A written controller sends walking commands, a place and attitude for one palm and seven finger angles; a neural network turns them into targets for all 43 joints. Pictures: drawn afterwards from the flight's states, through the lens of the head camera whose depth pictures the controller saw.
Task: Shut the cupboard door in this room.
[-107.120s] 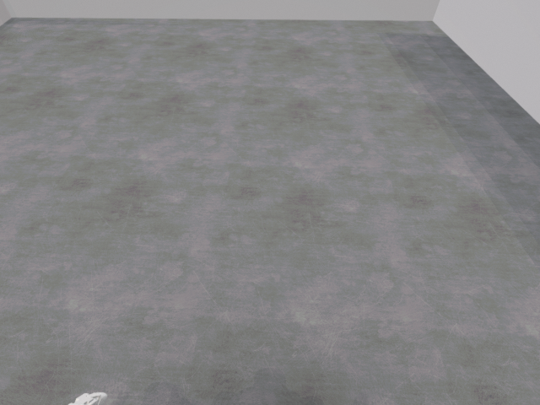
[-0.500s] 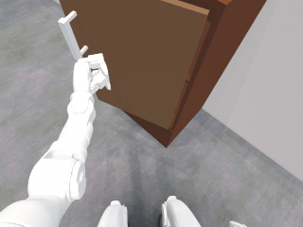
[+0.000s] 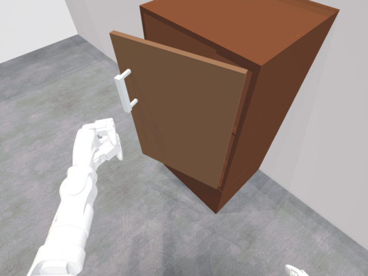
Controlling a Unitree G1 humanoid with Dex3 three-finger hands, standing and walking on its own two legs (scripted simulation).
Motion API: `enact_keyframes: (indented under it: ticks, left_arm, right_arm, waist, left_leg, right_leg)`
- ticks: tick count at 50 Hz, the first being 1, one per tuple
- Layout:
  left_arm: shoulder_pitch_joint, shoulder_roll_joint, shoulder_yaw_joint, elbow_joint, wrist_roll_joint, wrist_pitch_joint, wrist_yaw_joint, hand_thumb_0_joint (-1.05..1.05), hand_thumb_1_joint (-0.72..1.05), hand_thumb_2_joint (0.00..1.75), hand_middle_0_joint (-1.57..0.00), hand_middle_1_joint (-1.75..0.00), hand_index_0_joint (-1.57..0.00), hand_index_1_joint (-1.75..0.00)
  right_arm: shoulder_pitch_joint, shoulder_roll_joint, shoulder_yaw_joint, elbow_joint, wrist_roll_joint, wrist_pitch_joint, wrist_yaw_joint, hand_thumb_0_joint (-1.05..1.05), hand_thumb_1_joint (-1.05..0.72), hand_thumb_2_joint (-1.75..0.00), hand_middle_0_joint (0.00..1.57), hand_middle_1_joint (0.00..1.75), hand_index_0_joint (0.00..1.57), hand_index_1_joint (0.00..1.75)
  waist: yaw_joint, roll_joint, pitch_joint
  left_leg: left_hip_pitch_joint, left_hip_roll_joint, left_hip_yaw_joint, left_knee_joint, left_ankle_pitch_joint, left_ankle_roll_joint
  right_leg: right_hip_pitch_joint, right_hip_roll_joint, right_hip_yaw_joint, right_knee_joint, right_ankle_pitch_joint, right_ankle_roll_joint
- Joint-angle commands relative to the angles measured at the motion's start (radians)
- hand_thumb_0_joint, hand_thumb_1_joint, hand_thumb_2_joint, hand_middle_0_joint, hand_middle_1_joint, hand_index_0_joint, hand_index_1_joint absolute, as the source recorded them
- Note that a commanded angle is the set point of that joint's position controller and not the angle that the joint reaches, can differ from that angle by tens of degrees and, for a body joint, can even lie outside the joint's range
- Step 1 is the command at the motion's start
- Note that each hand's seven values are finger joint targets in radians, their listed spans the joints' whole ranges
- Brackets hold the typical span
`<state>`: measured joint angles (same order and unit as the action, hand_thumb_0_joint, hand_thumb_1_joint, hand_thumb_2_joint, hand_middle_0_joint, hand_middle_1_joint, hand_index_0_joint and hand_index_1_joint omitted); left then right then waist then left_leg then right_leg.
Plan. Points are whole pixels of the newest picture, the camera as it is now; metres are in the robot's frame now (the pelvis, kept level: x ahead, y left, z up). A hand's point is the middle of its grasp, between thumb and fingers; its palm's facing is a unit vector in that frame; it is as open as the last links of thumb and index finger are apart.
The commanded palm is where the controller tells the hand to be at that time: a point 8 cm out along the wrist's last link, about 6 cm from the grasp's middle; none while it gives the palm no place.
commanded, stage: draw the hand back to the body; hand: left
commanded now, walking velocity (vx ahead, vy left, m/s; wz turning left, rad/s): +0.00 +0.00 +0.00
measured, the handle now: (127, 91) +0.65 +0.19 +0.00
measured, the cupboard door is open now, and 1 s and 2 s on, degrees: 17 17 17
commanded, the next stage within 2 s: step back with the hand held close in 1.10 s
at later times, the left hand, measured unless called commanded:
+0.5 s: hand (33, 180) +0.25 +0.24 +0.16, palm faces +0.33 -0.89 -0.32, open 4.4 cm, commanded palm +0.21 +0.28 +0.18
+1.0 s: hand out of the picture +0.20 +0.27 +0.19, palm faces +0.47 -0.78 -0.40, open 7.3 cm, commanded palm +0.15 +0.31 +0.21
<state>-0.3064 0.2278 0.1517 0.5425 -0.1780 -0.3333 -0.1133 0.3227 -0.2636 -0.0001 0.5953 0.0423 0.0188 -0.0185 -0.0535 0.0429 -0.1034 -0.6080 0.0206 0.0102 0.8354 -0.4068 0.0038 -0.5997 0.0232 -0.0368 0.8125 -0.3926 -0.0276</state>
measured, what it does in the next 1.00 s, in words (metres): stands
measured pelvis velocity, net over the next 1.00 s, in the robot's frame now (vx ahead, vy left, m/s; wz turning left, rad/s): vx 0.01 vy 0.00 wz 0.02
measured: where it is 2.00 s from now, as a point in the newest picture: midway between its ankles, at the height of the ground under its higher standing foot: outside the picture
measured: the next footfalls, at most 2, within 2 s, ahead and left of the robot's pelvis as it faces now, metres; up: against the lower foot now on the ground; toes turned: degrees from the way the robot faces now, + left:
none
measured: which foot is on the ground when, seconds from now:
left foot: down 0.00-1.00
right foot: down 0.00-1.00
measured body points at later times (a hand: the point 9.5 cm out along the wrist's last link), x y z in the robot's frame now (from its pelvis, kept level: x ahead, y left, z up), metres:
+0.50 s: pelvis +0.02 +0.01 +0.04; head +0.00 -0.01 +0.49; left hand +0.23 +0.29 +0.18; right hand +0.23 -0.19 -0.04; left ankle +0.00 +0.12 -0.70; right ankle +0.00 -0.10 -0.70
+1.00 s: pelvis +0.01 +0.00 +0.04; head -0.01 -0.03 +0.49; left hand +0.17 +0.31 +0.21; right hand +0.20 -0.22 -0.05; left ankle +0.00 +0.12 -0.70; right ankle +0.01 -0.10 -0.70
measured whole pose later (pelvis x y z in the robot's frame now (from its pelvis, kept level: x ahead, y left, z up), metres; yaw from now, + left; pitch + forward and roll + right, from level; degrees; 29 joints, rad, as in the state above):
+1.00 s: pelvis +0.01 +0.00 +0.04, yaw +1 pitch -4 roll +0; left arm 0.47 0.32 0.33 -0.34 -0.06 -0.09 0.11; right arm 0.21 -0.24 0.01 0.65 0.01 -0.09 -0.08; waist 0.07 0.08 -0.01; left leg -0.10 0.00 0.01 0.42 -0.25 0.01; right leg -0.10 0.01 -0.04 0.41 -0.25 -0.01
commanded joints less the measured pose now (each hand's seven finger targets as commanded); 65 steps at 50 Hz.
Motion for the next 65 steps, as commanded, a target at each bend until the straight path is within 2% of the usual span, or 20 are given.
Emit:
enact_keyframes:
  ticks: [1,2,4,7,9,13,16,19,26,36,38,40,45,49,52,61,62,63,64,65]
  left_arm:
    - [-0.196,0.172,0.063,-0.347,-0.051,-0.019,-0.026,0.0,0.9,0.9,-1.16,-1.35,-1.16,-1.35]
    - [-0.176,0.196,-0.016,-0.449,0.061,0.019,0.055,0.0,0.9,0.9,-1.13,-1.32,-1.13,-1.32]
    - [-0.075,0.193,-0.007,-0.526,0.077,0.085,0.13,0.0,0.9,0.9,-1.08,-1.26,-1.08,-1.26]
    - [0.009,0.197,0.005,-0.587,0.099,0.142,0.181,0.0,0.9,0.9,-1.0,-1.17,-1.0,-1.17]
    - [0.062,0.212,0.019,-0.628,0.103,0.167,0.194,0.0,0.9,0.9,-0.94,-1.11,-0.94,-1.11]
    - [0.148,0.187,0.013,-0.742,0.114,0.196,0.21,0.0,0.9,0.9,-0.83,-0.99,-0.83,-0.99]
    - [0.226,0.183,0.018,-0.812,0.116,0.213,0.214,0.0,0.9,0.9,-0.75,-0.9,-0.75,-0.9]
    - [0.323,0.222,0.075,-0.872,0.118,0.221,0.22,0.0,0.9,0.9,-0.67,-0.81,-0.67,-0.81]
    - [0.477,0.264,0.179,-1.016,0.119,0.221,0.227,0.0,0.9,0.9,-0.47,-0.6,-0.47,-0.6]
    - [0.715,0.344,0.35,-1.157,0.11,0.192,0.24,0.0,0.9,0.9,-0.2,-0.3,-0.2,-0.3]
    - [0.706,0.281,0.289,-1.1,0.112,0.198,0.236,0.0,0.9,0.9,-0.2,-0.3,-0.2,-0.3]
    - [0.682,0.279,0.28,-1.065,0.111,0.197,0.237,0.0,0.9,0.9,-0.2,-0.3,-0.2,-0.3]
    - [0.651,0.308,0.299,-1.103,0.116,0.176,0.244,0.0,0.9,0.9,-0.2,-0.3,-0.2,-0.3]
    - [0.653,0.349,0.333,-1.127,0.12,0.165,0.25,0.0,0.9,0.9,-0.2,-0.3,-0.2,-0.3]
    - [0.668,0.325,0.322,-1.109,0.117,0.164,0.248,0.0,0.9,0.9,-0.2,-0.3,-0.2,-0.3]
    - [0.679,0.302,0.307,-1.092,0.111,0.165,0.234,0.0,0.9,0.9,-0.2,-0.3,-0.2,-0.3]
    - [0.611,0.388,0.39,-1.124,0.116,0.13,0.242,0.0,0.9,0.9,-0.2,-0.3,-0.2,-0.3]
    - [0.692,0.351,0.36,-1.061,0.116,0.123,0.239,0.0,0.9,0.9,-0.2,-0.3,-0.2,-0.3]
    - [0.695,0.355,0.356,-1.08,0.122,0.108,0.238,0.0,0.9,0.9,-0.2,-0.3,-0.2,-0.3]
    - [0.718,0.334,0.336,-1.071,0.122,0.097,0.238,0.0,0.9,0.9,-0.2,-0.3,-0.2,-0.3]
  right_arm:
    - [-0.09,-0.108,-0.029,-0.163,0.015,-0.074,-0.022,0.0,-0.9,-0.9,0.2,0.3,0.2,0.3]
    - [-0.143,-0.078,-0.036,-0.179,0.017,-0.048,-0.04,0.0,-0.9,-0.9,0.2,0.3,0.2,0.3]
    - [-0.165,-0.082,-0.031,-0.188,0.013,-0.035,-0.063,0.0,-0.9,-0.9,0.2,0.3,0.2,0.3]
    - [-0.197,-0.077,-0.017,-0.181,0.01,-0.027,-0.081,0.0,-0.9,-0.9,0.2,0.3,0.2,0.3]
    - [-0.213,-0.078,-0.012,-0.175,0.008,-0.03,-0.09,0.0,-0.9,-0.9,0.2,0.3,0.2,0.3]
    - [-0.234,-0.063,0.006,-0.173,-0.002,-0.05,-0.087,0.0,-0.9,-0.9,0.2,0.3,0.2,0.3]
    - [-0.242,-0.061,0.012,-0.166,-0.011,-0.067,-0.081,0.0,-0.9,-0.9,0.2,0.3,0.2,0.3]
    - [-0.251,-0.065,0.01,-0.161,-0.019,-0.083,-0.074,0.0,-0.9,-0.9,0.2,0.3,0.2,0.3]
    - [-0.259,-0.055,0.009,-0.154,-0.03,-0.103,-0.063,0.0,-0.9,-0.9,0.2,0.3,0.2,0.3]
    - [-0.254,-0.053,-0.013,-0.136,-0.028,-0.148,-0.056,0.0,-0.9,-0.9,0.2,0.3,0.2,0.3]
    - [-0.25,-0.058,-0.014,-0.125,-0.027,-0.15,-0.056,0.0,-0.9,-0.9,0.2,0.3,0.2,0.3]
    - [-0.246,-0.068,-0.02,-0.12,-0.025,-0.155,-0.061,0.0,-0.9,-0.9,0.2,0.3,0.2,0.3]
    - [-0.253,-0.067,-0.023,-0.119,-0.027,-0.168,-0.072,0.0,-0.9,-0.9,0.2,0.3,0.2,0.3]
    - [-0.264,-0.065,-0.021,-0.114,-0.029,-0.183,-0.076,0.0,-0.9,-0.9,0.2,0.3,0.2,0.3]
    - [-0.264,-0.054,-0.015,-0.116,-0.029,-0.188,-0.076,0.0,-0.9,-0.9,0.2,0.3,0.2,0.3]
    - [-0.258,-0.059,-0.022,-0.116,-0.028,-0.184,-0.072,0.0,-0.9,-0.9,0.2,0.3,0.2,0.3]
    - [-0.249,-0.1,-0.034,-0.141,-0.024,-0.159,-0.067,0.0,-0.9,-0.9,0.2,0.3,0.2,0.3]
    - [-0.247,-0.091,-0.035,-0.125,-0.029,-0.146,-0.066,0.0,-0.9,-0.9,0.2,0.3,0.2,0.3]
    - [-0.247,-0.091,-0.04,-0.128,-0.029,-0.137,-0.064,0.0,-0.9,-0.9,0.2,0.3,0.2,0.3]
    - [-0.247,-0.083,-0.038,-0.127,-0.03,-0.13,-0.063,0.0,-0.9,-0.9,0.2,0.3,0.2,0.3]
  waist:
    - [0.032,-0.016,-0.245]
    - [0.041,-0.024,-0.266]
    - [0.039,-0.027,-0.203]
    - [0.042,-0.058,-0.125]
    - [0.048,-0.044,-0.1]
    - [0.057,0.025,-0.063]
    - [0.063,0.034,-0.036]
    - [0.077,-0.004,-0.022]
    - [0.097,0.03,-0.023]
    - [0.118,0.023,-0.006]
    - [0.101,-0.009,0.071]
    - [0.095,-0.032,0.111]
    - [0.108,-0.006,0.04]
    - [0.118,0.033,0.045]
    - [0.117,0.04,0.087]
    - [0.109,0.012,0.086]
    - [0.071,0.01,0.137]
    - [0.068,-0.04,0.115]
    - [0.068,-0.044,0.123]
    - [0.064,-0.047,0.088]
  left_leg:
    - [0.174,-0.03,0.007,-0.158,0.182,0.027]
    - [0.245,-0.031,0.02,-0.209,0.196,0.027]
    - [0.279,-0.023,0.013,-0.251,0.208,0.03]
    - [0.33,-0.017,0.01,-0.31,0.238,0.031]
    - [0.372,-0.015,0.013,-0.342,0.255,0.033]
    - [0.459,-0.01,0.003,-0.404,0.319,0.021]
    - [0.497,-0.005,0.002,-0.438,0.364,0.017]
    - [0.509,-0.001,0.003,-0.457,0.4,0.017]
    - [0.523,-0.001,0.002,-0.471,0.465,0.008]
    - [0.504,0.001,0.015,-0.452,0.497,0.012]
    - [0.486,0.002,0.017,-0.465,0.426,0.013]
    - [0.477,0.0,0.017,-0.479,0.354,0.018]
    - [0.496,-0.011,0.017,-0.479,0.329,0.028]
    - [0.49,-0.015,0.018,-0.482,0.31,0.025]
    - [0.476,-0.015,0.021,-0.485,0.305,0.021]
    - [0.496,-0.01,0.029,-0.491,0.306,0.023]
    - [0.41,0.005,0.004,-0.435,0.227,0.037]
    - [0.419,-0.002,-0.006,-0.404,0.208,0.04]
    - [0.411,-0.01,-0.007,-0.391,0.218,0.037]
    - [0.409,-0.005,-0.007,-0.386,0.233,0.035]
  right_leg:
    - [0.231,-0.005,0.017,-0.148,0.263,0.013]
    - [0.275,-0.027,0.059,-0.206,0.243,0.013]
    - [0.308,-0.028,0.048,-0.253,0.249,0.015]
    - [0.351,-0.028,0.03,-0.298,0.283,0.017]
    - [0.385,-0.027,0.029,-0.335,0.292,0.016]
    - [0.434,-0.023,0.007,-0.376,0.327,0.009]
    - [0.463,-0.022,-0.001,-0.406,0.351,0.01]
    - [0.496,-0.019,-0.002,-0.432,0.377,0.011]
    - [0.543,-0.026,-0.007,-0.44,0.408,0.013]
    - [0.541,-0.03,-0.007,-0.439,0.428,0.022]
    - [0.487,-0.029,-0.011,-0.453,0.366,0.026]
    - [0.461,-0.031,-0.006,-0.472,0.3,0.028]
    - [0.497,-0.034,0.004,-0.472,0.273,0.024]
    - [0.502,-0.03,0.011,-0.488,0.253,0.023]
    - [0.491,-0.029,0.01,-0.49,0.248,0.022]
    - [0.485,-0.024,0.014,-0.508,0.245,0.027]
    - [0.391,-0.076,0.107,-0.559,0.242,0.019]
    - [0.366,-0.104,0.129,-0.581,0.216,0.012]
    - [0.35,-0.114,0.129,-0.588,0.222,0.008]
    - [0.359,-0.124,0.122,-0.571,0.231,0.005]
